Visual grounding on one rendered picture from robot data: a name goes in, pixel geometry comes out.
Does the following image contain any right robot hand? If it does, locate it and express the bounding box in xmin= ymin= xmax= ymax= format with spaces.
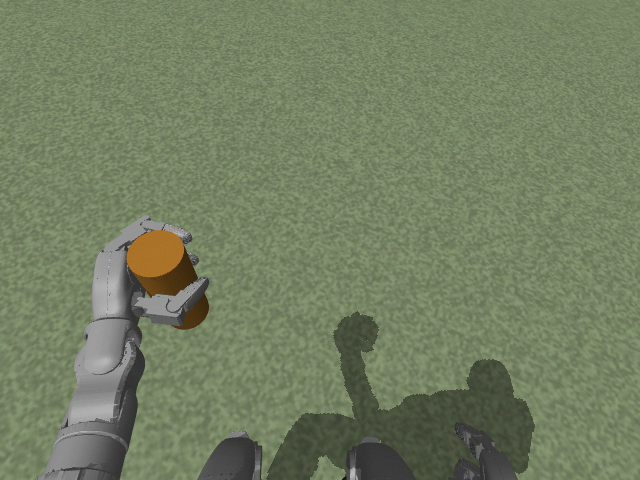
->
xmin=448 ymin=422 xmax=518 ymax=480

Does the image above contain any can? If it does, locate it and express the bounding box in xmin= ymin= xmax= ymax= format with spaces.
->
xmin=126 ymin=230 xmax=209 ymax=330

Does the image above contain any left robot arm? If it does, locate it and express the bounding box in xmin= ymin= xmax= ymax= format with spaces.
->
xmin=35 ymin=317 xmax=145 ymax=480

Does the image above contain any left robot hand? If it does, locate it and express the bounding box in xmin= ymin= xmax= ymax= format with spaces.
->
xmin=91 ymin=215 xmax=209 ymax=326

